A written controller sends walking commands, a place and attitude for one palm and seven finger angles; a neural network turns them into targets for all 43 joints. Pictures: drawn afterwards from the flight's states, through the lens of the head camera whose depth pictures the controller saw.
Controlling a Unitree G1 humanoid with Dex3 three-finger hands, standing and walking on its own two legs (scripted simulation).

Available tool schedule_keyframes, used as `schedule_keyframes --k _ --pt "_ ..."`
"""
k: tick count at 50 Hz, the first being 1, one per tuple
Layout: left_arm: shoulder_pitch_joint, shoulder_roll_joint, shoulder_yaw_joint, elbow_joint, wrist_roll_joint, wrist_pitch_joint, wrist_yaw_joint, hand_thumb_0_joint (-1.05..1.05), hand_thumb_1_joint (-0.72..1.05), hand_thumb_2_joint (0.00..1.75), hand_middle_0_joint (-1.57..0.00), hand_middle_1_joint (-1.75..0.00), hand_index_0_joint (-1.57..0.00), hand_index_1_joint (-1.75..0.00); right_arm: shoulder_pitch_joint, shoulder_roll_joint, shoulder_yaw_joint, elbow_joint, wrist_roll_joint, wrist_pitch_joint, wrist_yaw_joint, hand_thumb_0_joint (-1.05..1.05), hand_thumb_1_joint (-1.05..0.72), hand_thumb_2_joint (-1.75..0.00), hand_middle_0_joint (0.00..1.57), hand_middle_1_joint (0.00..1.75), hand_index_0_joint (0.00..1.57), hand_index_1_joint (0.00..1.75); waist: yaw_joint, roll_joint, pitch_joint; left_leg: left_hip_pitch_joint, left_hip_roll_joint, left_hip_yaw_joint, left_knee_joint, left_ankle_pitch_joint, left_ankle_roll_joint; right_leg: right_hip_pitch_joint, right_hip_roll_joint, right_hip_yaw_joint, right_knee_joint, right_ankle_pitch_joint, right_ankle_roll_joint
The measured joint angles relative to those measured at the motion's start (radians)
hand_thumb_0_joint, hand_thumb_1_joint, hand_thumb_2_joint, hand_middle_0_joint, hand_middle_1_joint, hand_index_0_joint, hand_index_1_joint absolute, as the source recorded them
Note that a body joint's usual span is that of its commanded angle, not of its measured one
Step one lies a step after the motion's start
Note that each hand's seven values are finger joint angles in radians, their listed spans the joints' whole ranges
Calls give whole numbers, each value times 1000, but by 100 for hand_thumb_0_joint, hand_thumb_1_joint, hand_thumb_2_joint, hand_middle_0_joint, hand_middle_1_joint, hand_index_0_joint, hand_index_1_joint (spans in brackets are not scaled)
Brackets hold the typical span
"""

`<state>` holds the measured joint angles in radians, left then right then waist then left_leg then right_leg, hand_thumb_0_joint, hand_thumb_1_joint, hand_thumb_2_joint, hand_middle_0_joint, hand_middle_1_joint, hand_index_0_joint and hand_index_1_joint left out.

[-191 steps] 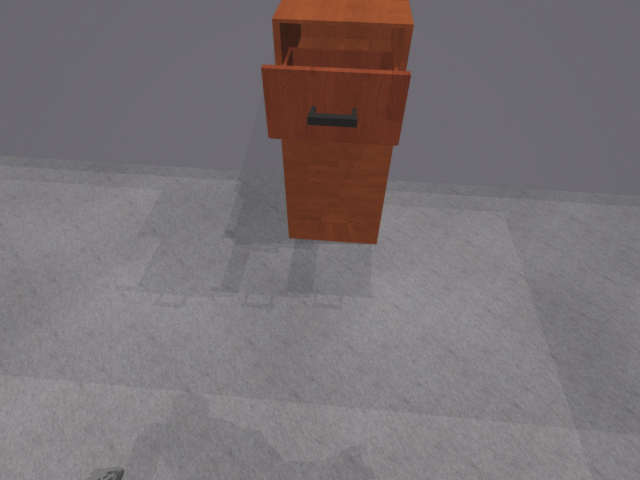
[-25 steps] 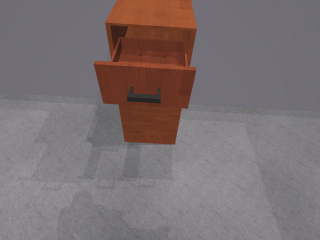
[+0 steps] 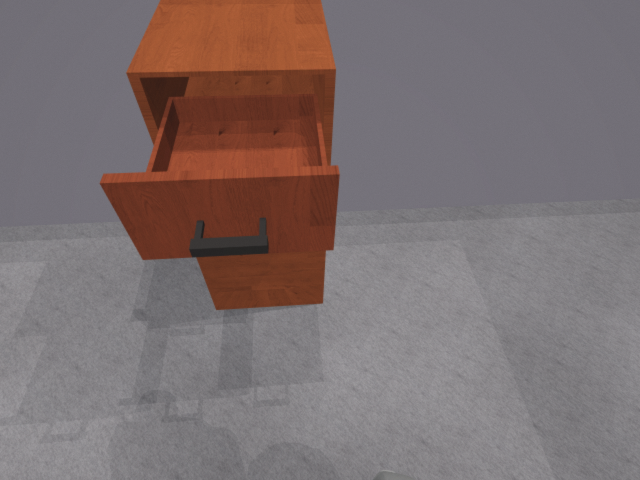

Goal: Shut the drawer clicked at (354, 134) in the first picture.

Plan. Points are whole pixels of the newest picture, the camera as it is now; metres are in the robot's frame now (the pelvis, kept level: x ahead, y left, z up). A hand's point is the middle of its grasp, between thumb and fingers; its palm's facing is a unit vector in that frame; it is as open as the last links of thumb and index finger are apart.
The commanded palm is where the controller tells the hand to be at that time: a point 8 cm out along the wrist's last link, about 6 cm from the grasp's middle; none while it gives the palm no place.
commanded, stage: take the last steps up to it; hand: left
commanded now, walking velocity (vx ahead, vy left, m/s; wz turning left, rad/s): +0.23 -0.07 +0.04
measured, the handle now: (230, 235) +0.46 +0.14 +0.01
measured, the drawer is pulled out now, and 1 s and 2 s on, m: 0.28 0.28 0.28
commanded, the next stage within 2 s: come to a stop and stand still in 0.24 s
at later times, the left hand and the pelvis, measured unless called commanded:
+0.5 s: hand out of the picture +0.09 +0.15 -0.20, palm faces +0.11 -0.99 -0.11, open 7.3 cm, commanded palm none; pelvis +0.13 +0.00 +0.00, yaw +1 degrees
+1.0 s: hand out of the picture +0.06 +0.11 -0.16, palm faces +0.09 -0.97 -0.23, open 7.4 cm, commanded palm none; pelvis +0.08 -0.06 +0.01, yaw +0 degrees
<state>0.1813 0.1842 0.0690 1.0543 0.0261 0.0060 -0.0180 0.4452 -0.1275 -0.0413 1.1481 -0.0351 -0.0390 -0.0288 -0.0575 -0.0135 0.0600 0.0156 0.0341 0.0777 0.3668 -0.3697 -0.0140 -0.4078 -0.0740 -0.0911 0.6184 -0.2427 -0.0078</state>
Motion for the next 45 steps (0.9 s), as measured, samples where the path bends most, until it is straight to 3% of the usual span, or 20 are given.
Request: schedule_keyframes --k 2,4,6,9,14,19,20,21,24,27,31,34,39,42,45 --pt "-26 5 1 -17 2 -32 2 1 92 90 -20 -29 -20 -30 20 2 0 15 7 2 4 0 -91 -90 20 30 20 30 -2 9 6 -48 22 -6 143 -72 -7 51 14 -15 -71 83 -12" --pt "-46 -4 -3 -27 -4 -60 10 1 92 90 -20 -29 -20 -30 5 -5 2 29 18 18 8 0 -91 -90 20 30 20 30 2 32 23 -166 37 -37 445 -141 17 58 31 -39 -21 42 -22" --pt "-39 -15 -10 -31 -8 -66 19 1 92 90 -20 -29 -20 -30 -18 -13 -6 28 20 32 11 0 -91 -90 20 30 20 30 12 41 16 -280 36 -45 680 -129 34 97 44 -51 -37 -3 -31" --pt "-5 -35 -16 -20 -7 -65 41 0 92 90 -20 -29 -20 -30 -72 -27 -14 -4 13 39 13 0 -91 -90 20 30 20 30 14 46 -6 -411 52 -22 778 -52 27 164 61 -65 -115 4 -29" --pt "56 -26 -21 10 -1 -57 52 -1 95 90 -20 -30 -20 -30 -173 -27 -17 -76 10 32 19 0 -91 -90 19 30 20 30 22 39 -31 -487 71 21 580 20 0 239 82 -76 -194 4 -33" --pt "120 -33 -30 47 -2 -45 44 0 93 90 -20 -29 -20 -30 -246 -41 -12 -97 11 15 19 1 -94 -90 19 30 20 30 60 22 -30 -402 56 42 306 92 -2 294 92 -73 -178 -49 -13" --pt "135 -36 -31 54 -4 -41 45 0 93 90 -20 -29 -20 -30 -254 -43 -7 -98 12 8 18 1 -94 -90 19 30 20 30 67 21 -30 -366 53 43 242 151 4 299 95 -72 -155 -70 -7" --pt "144 -34 -32 65 -7 -34 47 0 93 90 -20 -29 -20 -30 -264 -36 -2 -94 12 0 14 0 -94 -90 19 30 20 30 72 3 -26 -349 42 50 231 159 34 300 84 -66 -125 -94 1" --pt "157 -33 -41 89 -15 -4 59 0 92 90 -20 -29 -20 -30 -291 -12 23 -89 17 -2 -3 0 -93 -90 19 30 20 30 97 -44 -19 -310 15 86 218 129 87 277 50 -20 -26 -194 23" --pt "146 -39 -45 87 -10 24 62 1 92 90 -20 -29 -20 -30 -320 7 35 -94 21 8 -19 0 -92 -90 19 30 20 30 100 -44 1 -284 8 98 161 153 97 203 41 26 138 -273 33" --pt "125 -34 -28 45 -4 46 62 1 91 90 -20 -29 -20 -30 -352 17 18 -119 29 22 -28 -1 -93 -90 20 30 20 30 95 -33 30 -291 15 98 105 203 96 81 36 80 346 -243 45" --pt "111 -16 -11 15 -1 57 62 1 91 90 -20 -29 -20 -30 -356 11 7 -132 26 33 -22 -2 -93 -90 20 30 21 30 88 -28 33 -307 26 95 88 229 89 30 30 98 416 -212 53" --pt "91 5 -3 -6 2 57 60 0 91 90 -20 -29 -20 -30 -324 -11 -8 -120 17 49 -6 -1 -92 -90 20 30 21 30 69 -12 9 -327 35 79 71 264 71 76 10 75 280 -211 44" --pt "91 -1 -13 -2 1 39 59 0 91 90 -20 -29 -20 -30 -290 -28 -16 -95 12 58 5 -1 -92 -90 20 30 20 30 58 5 -17 -335 30 71 64 284 58 161 10 46 96 -202 26" --pt "110 -14 -25 7 7 12 59 0 91 90 -20 -29 -20 -30 -250 -40 -23 -68 20 74 12 -1 -91 -90 20 30 20 30 61 14 -40 -354 17 70 106 229 30 246 10 30 -106 -86 13"
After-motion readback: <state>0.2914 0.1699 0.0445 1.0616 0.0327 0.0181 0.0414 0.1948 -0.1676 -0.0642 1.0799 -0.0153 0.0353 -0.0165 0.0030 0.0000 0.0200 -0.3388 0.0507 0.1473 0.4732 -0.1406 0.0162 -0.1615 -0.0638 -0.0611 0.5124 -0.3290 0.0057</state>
